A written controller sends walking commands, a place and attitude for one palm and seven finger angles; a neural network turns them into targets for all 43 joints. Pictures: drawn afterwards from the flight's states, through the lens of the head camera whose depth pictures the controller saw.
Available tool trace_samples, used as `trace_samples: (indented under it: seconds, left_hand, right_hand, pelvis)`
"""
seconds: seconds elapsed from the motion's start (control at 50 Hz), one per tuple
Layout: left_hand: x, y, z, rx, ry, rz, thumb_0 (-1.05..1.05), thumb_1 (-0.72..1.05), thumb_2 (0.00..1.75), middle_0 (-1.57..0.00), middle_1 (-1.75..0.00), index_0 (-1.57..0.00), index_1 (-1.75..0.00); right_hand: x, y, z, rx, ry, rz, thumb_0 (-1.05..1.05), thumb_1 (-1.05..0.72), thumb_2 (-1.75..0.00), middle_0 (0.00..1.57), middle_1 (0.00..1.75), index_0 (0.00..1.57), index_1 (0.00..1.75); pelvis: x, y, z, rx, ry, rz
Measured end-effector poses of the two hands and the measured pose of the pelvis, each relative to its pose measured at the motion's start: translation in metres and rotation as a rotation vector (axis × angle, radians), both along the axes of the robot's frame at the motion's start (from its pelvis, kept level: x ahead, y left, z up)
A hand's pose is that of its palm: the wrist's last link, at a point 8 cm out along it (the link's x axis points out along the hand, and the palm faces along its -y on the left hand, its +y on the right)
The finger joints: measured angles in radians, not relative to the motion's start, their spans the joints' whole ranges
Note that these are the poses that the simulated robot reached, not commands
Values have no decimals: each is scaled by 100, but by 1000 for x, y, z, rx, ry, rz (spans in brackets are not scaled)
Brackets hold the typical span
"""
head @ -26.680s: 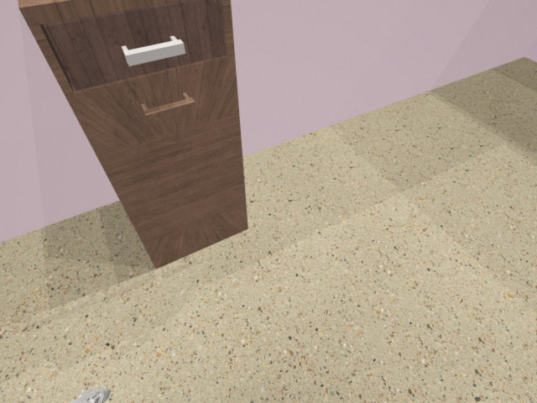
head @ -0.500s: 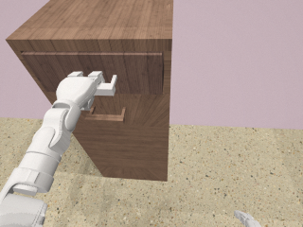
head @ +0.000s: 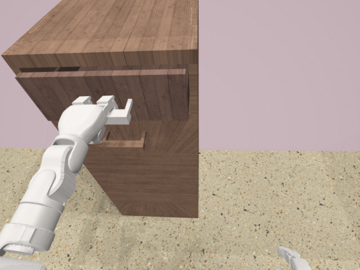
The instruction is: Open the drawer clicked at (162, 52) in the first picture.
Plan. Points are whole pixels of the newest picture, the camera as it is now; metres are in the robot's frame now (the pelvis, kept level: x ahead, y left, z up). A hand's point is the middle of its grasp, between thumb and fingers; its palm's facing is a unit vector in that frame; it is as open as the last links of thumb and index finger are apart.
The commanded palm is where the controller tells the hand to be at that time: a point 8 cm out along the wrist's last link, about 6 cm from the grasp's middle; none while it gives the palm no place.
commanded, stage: pull the drawer open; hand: left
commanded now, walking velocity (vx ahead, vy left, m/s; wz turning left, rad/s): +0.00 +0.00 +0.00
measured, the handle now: (103, 110) +0.44 +0.21 +0.13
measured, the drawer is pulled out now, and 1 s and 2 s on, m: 0.03 0.17 0.27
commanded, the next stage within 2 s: none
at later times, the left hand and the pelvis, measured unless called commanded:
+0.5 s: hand (85, 164) +0.30 +0.21 +0.11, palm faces +0.03 -0.08 -1.00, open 6.2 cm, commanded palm +0.27 +0.21 +0.17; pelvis -0.01 -0.01 +0.00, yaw +2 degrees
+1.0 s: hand (74, 194) +0.24 +0.21 +0.11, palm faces +0.04 -0.09 -0.99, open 6.2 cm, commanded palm +0.20 +0.22 +0.17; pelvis -0.02 -0.01 +0.00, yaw +1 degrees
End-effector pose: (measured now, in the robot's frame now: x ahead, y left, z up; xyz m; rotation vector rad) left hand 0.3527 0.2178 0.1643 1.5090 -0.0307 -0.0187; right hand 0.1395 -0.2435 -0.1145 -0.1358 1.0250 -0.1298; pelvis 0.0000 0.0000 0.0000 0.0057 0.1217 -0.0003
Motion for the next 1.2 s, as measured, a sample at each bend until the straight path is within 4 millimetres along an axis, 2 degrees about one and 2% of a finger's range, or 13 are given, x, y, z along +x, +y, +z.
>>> trace_samples:
  seconds: [0.24, 0.42, 0.58, 0.9, 1.04, 1.2]
  left_hand:
    - [-44, 0, -1, -13, -23, 8, 0, 67, 82, -29, -135, -32, -126]
    - [-67, -2, -1, -18, -20, 33, 1, 66, 82, -30, -135, -35, -129]
    - [-84, -2, -1, -21, -19, 38, 1, 67, 82, -29, -135, -35, -129]
    - [-122, -1, -1, -29, -23, 30, 1, 68, 81, -28, -135, -35, -128]
    - [-147, -2, -2, -35, -36, 36, 2, 67, 82, -29, -135, -36, -128]
    - [-166, -3, -2, -43, -54, 57, 2, 66, 83, -29, -135, -38, -130]
  right_hand:
    - [34, 16, 8, 21, -79, 81, 1, -91, -90, 20, 30, 20, 30]
    - [55, 31, 17, 44, -150, 144, 1, -91, -90, 20, 30, 20, 30]
    - [54, 33, 20, 46, -159, 165, 1, -91, -90, 20, 30, 20, 30]
    - [37, 16, 16, 35, -157, 135, 1, -91, -90, 20, 30, 20, 30]
    - [42, 19, 17, 34, -176, 160, 1, -91, -90, 19, 30, 20, 30]
    - [54, 34, 21, 51, -212, 209, 1, -91, -90, 19, 30, 20, 30]
  pelvis:
    - [-2, 0, 1, 1, -30, 17]
    - [-9, -4, 2, 4, -57, 31]
    - [-13, -7, 3, 5, -73, 31]
    - [-16, -9, 2, 6, -88, 13]
    - [-17, -9, 2, 7, -94, 19]
    - [-22, -9, 1, 6, -104, 32]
